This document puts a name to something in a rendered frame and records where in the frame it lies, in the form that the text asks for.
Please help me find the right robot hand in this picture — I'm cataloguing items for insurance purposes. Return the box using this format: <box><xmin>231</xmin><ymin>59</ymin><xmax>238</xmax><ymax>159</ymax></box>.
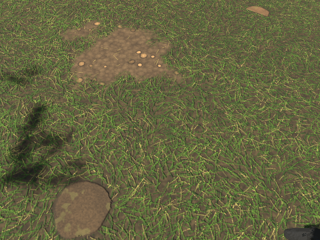
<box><xmin>284</xmin><ymin>226</ymin><xmax>320</xmax><ymax>240</ymax></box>

